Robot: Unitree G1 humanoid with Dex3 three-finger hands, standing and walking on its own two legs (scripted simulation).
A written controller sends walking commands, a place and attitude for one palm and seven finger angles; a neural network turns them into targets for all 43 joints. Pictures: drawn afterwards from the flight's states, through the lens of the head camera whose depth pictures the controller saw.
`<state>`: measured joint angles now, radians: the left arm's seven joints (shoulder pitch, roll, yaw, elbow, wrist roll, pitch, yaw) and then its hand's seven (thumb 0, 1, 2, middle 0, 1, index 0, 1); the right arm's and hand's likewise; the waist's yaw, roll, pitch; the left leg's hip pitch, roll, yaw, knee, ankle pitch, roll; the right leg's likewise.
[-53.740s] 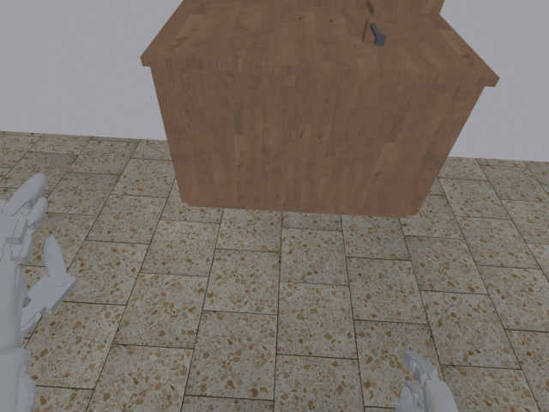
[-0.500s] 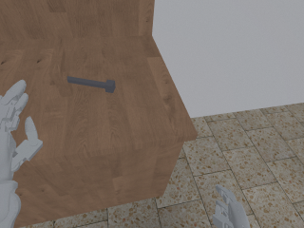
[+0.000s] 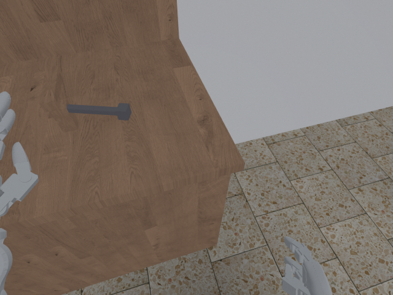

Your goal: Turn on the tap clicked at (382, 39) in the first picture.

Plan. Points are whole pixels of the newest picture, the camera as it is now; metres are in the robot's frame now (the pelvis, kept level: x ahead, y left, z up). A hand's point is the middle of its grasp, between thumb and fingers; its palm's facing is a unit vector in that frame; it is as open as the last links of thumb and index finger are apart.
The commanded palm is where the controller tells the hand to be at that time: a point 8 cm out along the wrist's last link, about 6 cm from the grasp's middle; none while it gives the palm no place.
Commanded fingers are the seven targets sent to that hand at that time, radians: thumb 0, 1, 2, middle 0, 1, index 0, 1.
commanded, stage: come to a stop and stand still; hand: left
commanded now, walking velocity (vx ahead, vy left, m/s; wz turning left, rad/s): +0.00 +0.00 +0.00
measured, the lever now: (123, 111) +0.48 +0.22 +0.09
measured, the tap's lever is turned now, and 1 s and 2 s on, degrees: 68 68 68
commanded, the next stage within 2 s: look again from close up in 0.42 s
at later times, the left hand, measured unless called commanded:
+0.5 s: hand (56, 201) +0.21 +0.22 +0.16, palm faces +0.39 -0.86 -0.33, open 7.4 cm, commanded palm +0.15 +0.26 +0.18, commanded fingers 0.00 0.90 0.90 -0.20 -0.30 -0.20 -0.30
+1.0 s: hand (29, 195) +0.21 +0.26 +0.16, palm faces +0.41 -0.85 -0.33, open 7.4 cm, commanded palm +0.15 +0.29 +0.18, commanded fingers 0.00 0.90 0.90 -0.20 -0.30 -0.20 -0.30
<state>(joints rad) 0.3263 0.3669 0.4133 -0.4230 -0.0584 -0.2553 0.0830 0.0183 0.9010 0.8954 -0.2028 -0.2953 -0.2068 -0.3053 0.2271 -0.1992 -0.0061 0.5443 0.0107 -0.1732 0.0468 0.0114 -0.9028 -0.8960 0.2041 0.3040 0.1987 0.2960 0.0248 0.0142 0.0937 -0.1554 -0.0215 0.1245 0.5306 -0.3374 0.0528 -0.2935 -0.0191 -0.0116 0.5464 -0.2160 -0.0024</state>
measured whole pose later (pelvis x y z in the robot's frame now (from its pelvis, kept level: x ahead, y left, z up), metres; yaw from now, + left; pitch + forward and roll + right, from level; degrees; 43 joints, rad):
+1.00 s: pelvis +0.00 +0.01 +0.01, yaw +1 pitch -3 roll -1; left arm 0.38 0.35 0.35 -0.46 -0.04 -0.20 0.11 0.02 0.90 0.89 -0.21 -0.30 -0.21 -0.31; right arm 0.20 -0.17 0.02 0.57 0.01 -0.13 -0.02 0.01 -0.90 -0.90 0.21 0.30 0.20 0.30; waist 0.03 -0.05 0.09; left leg -0.12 -0.02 0.11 0.47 -0.30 0.06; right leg -0.23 -0.02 -0.03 0.43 -0.15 0.02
